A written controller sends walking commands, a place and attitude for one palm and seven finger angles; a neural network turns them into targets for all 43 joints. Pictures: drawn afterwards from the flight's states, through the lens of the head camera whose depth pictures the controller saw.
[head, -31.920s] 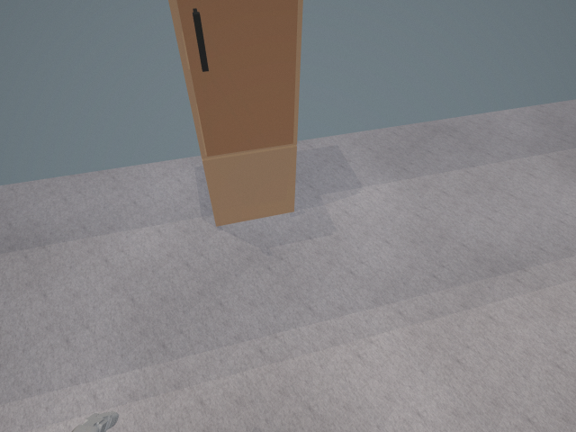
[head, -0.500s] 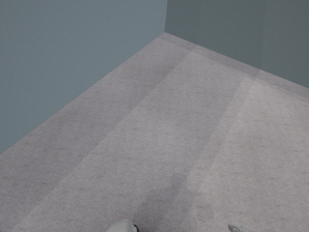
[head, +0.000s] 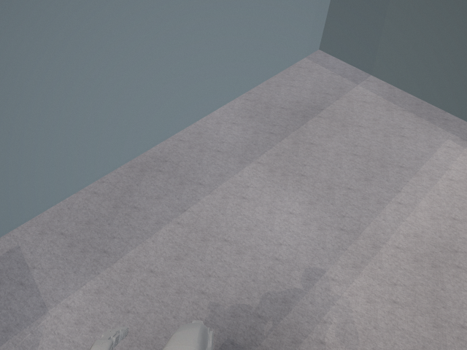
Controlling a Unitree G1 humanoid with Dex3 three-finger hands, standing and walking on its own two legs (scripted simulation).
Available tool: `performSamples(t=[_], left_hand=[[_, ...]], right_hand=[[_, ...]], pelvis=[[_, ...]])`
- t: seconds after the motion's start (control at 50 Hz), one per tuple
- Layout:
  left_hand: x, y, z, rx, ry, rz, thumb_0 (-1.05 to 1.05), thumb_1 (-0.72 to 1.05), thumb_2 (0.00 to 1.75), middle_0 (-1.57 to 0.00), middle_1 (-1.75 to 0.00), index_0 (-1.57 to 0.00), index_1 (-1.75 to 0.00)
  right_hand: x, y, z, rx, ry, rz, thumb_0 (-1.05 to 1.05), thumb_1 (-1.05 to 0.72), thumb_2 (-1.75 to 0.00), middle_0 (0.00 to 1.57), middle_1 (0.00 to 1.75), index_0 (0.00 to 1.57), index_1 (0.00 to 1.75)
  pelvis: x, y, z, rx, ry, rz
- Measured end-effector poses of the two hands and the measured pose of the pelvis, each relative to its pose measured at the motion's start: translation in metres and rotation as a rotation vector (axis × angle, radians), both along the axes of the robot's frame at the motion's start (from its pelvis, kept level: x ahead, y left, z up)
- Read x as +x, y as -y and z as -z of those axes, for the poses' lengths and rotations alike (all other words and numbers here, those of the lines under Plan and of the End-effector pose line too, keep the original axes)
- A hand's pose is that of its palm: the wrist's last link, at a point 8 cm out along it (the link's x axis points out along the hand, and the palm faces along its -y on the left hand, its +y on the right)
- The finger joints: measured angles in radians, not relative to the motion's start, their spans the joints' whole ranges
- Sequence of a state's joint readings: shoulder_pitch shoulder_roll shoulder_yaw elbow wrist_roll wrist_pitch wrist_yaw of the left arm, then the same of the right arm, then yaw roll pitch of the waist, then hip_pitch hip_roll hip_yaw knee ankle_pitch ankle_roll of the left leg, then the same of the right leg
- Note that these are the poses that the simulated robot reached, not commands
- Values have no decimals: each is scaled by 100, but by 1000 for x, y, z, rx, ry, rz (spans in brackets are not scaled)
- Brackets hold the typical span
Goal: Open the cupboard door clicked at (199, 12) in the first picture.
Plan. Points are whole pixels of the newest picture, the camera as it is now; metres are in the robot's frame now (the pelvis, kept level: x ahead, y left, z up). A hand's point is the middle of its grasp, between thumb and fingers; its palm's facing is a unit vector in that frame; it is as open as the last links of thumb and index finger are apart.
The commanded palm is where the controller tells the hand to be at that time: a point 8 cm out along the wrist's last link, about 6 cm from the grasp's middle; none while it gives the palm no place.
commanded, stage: turn to face it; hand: left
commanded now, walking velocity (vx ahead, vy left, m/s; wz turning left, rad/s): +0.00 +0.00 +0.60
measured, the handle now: out of the picture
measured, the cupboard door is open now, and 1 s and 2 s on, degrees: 53 53 53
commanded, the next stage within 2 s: none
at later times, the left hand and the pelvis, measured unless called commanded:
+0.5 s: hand out of the picture +0.07 +0.22 -0.16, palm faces +0.32 -0.89 -0.31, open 7.4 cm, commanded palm none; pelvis +0.04 -0.03 -0.01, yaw +19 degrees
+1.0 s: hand out of the picture +0.02 +0.21 -0.16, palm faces +0.60 -0.76 -0.25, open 7.4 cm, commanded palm none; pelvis +0.07 -0.03 +0.00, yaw +37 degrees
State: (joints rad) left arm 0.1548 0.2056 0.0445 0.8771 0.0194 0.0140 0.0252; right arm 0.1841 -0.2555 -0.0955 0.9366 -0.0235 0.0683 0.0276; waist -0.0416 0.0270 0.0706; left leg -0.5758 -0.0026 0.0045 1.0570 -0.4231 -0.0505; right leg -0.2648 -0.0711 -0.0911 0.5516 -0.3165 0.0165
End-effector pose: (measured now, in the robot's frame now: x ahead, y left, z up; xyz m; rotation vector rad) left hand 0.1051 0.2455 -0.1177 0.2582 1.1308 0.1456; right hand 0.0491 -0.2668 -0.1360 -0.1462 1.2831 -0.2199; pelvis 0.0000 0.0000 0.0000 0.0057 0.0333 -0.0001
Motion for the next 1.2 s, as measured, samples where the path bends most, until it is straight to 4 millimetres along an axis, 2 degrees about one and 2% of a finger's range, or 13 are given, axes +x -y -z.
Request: performSamples(t=[0.12, 0.2, 0.26, 0.4, 0.48, 0.58, 0.72, 0.8, 0.84, 0.94, 1.04, 1.14, 1.2], left_hand=[[-33, 7, 12, -49, -65, -96, 1, 91, 90, -20, -30, -20, -30], [-61, -5, 34, -78, -113, -172, 1, 90, 90, -21, -30, -20, -30], [-74, -16, 41, -65, -157, -224, 1, 91, 90, -20, -30, -20, -30], [-65, -23, 17, -22, -79, -316, 1, 91, 90, -20, -30, -20, -30], [-60, -16, 8, 22, -8, -351, 1, 91, 90, -20, -30, -20, -30], [-76, 4, 1, 24, -20, -418, 1, 91, 90, -20, -30, -20, -30], [-104, 24, 15, -59, -69, -519, 1, 91, 90, -20, -30, -20, -30], [-126, 21, 37, -98, -97, -590, 1, 90, 90, -21, -30, -20, -30], [-133, 18, 39, -96, -118, -617, 1, 91, 90, -20, -30, -20, -30], [-127, 9, 24, -70, -80, -675, 1, 91, 90, -20, -30, -20, -30], [-111, 7, 7, -23, -9, -710, 1, 91, 90, -20, -30, -20, -30], [-103, 22, 1, 44, 42, -744, 1, 91, 90, -20, -30, -20, -30], [-109, 40, -4, 34, 24, -783, 1, 91, 90, -20, -30, -20, -30]], right_hand=[[46, 1, -12, -21, -2, -120, 1, -91, -90, 20, 30, 20, 30], [91, -11, -8, -53, 64, -221, 1, -91, -90, 20, 30, 20, 30], [113, -21, -10, -63, 113, -273, 1, -91, -90, 20, 30, 20, 30], [137, -27, -11, -44, 99, -369, 0, -90, -90, 20, 30, 20, 30], [155, -21, 1, -8, 91, -403, 1, -90, -90, 20, 30, 21, 30], [181, -24, 1, 10, 76, -457, 1, -90, -90, 20, 30, 20, 30], [218, -58, -14, 10, 90, -580, 1, -91, -90, 20, 30, 20, 30], [238, -85, -10, -7, 147, -661, 1, -90, -90, 20, 30, 20, 30], [240, -92, -13, -10, 155, -687, 1, -90, -90, 20, 30, 20, 30], [237, -91, -18, -24, 112, -727, 0, -90, -90, 20, 30, 20, 30], [240, -79, -11, -15, 52, -756, 1, -90, -90, 20, 30, 21, 30], [262, -65, 8, 5, 20, -773, 1, -90, -90, 20, 30, 21, 30], [278, -66, 5, 4, 13, -807, 1, -90, -90, 20, 30, 20, 30]], pelvis=[[12, 5, -4, 35, 8, -85], [19, -5, 12, 16, 8, -139], [18, -4, 15, 14, 13, -170], [25, 10, 5, -17, 6, -264], [36, 26, 11, -2, -4, -318], [43, 32, 5, 2, 7, -393], [54, 26, 0, 27, 0, -490], [54, 16, 14, 14, 3, -544], [54, 16, 13, 10, 12, -559], [61, 21, 3, -13, 19, -620], [74, 33, -1, -19, 18, -678], [92, 50, 9, 4, 7, -738], [96, 53, 4, 11, 16, -789]])
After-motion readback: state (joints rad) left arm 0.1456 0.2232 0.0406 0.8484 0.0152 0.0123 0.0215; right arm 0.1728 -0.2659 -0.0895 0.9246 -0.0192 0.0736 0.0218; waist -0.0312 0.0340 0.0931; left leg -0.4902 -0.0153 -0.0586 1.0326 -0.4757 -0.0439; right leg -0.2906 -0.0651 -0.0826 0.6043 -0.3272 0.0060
